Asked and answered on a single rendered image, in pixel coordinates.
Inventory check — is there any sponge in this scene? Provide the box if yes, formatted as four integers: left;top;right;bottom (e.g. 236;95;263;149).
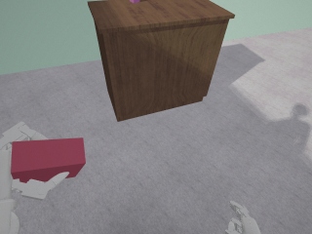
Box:
11;137;86;183

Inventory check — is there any robot left forearm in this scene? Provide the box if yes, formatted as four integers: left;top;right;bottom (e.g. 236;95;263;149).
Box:
0;199;20;234

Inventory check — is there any robot right hand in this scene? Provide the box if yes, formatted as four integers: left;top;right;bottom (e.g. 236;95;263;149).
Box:
225;201;261;234

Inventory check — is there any robot left hand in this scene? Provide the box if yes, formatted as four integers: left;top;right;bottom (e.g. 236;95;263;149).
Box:
0;121;69;201

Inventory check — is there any table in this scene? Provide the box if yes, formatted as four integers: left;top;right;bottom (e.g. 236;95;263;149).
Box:
88;0;235;122

